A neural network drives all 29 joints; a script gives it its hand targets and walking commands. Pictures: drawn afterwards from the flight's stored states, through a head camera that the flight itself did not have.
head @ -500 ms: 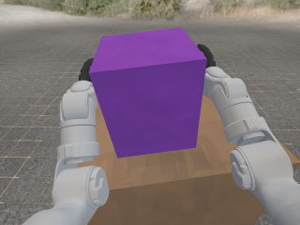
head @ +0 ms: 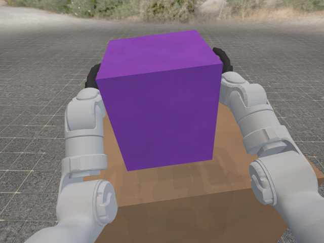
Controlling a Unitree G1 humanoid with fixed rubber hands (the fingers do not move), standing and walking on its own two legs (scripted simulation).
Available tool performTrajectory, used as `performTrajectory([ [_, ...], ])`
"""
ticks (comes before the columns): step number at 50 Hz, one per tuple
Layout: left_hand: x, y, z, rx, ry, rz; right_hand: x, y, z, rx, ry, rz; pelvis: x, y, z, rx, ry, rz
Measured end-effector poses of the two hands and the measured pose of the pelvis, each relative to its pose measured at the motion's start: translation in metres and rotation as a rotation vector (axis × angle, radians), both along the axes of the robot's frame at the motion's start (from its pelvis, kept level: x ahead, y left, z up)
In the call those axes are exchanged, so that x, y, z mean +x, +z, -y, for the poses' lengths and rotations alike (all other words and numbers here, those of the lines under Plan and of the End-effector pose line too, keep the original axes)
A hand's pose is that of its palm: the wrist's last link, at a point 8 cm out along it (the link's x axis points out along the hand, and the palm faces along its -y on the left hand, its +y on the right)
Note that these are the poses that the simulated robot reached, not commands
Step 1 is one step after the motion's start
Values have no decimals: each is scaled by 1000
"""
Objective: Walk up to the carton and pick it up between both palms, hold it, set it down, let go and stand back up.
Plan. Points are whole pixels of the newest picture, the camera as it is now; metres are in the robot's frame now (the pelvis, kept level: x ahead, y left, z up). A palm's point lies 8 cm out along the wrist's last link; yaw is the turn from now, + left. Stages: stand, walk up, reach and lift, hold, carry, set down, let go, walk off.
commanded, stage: hold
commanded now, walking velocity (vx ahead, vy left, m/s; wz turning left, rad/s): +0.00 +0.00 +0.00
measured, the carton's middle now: (161, 100) +0.37 +0.00 +0.24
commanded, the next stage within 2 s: none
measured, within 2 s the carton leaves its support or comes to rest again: neither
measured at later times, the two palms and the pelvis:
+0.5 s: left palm (94, 95) +0.37 +0.15 +0.26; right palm (223, 79) +0.37 -0.15 +0.29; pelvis +0.00 +0.00 +0.00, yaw +0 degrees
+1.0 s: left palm (93, 94) +0.37 +0.16 +0.26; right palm (223, 78) +0.37 -0.15 +0.29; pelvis +0.00 +0.00 +0.00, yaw +0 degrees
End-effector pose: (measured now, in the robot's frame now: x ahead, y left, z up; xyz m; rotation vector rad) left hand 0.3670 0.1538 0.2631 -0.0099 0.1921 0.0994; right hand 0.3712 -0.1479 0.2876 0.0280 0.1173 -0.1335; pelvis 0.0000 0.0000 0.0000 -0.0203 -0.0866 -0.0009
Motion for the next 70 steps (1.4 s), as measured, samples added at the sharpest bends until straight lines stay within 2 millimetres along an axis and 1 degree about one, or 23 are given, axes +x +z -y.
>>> performTrajectory([
  [12, 0, -3, 0, 1, -4, -7, -1, -2, 0, 1, -2, -9, 1, 0, -1, -1, 0, 0],
  [22, 0, 0, 0, 0, -3, -3, -1, 0, 1, 8, -4, -5, 0, 0, -2, -1, -2, -3],
  [70, 2, 1, 0, 1, -5, -6, 0, 2, 0, 1, -7, -14, 2, 0, -3, -5, -2, -8],
])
